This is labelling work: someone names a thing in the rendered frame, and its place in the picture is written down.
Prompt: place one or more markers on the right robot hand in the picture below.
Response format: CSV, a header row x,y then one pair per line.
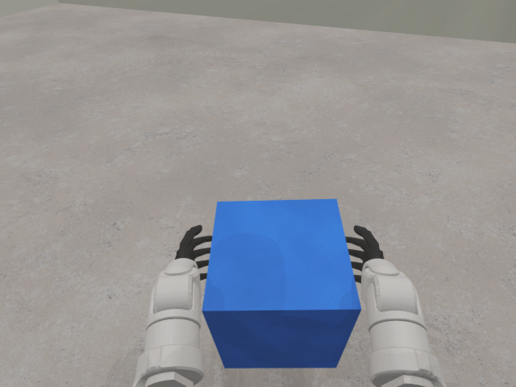
x,y
368,244

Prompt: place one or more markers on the carton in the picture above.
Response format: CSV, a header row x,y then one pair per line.
x,y
280,290

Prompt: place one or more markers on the robot left forearm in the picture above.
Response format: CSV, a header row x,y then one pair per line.
x,y
172,355

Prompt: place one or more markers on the robot right forearm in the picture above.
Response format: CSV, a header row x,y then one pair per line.
x,y
401,354

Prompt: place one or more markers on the left robot hand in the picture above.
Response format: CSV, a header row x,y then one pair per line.
x,y
188,244

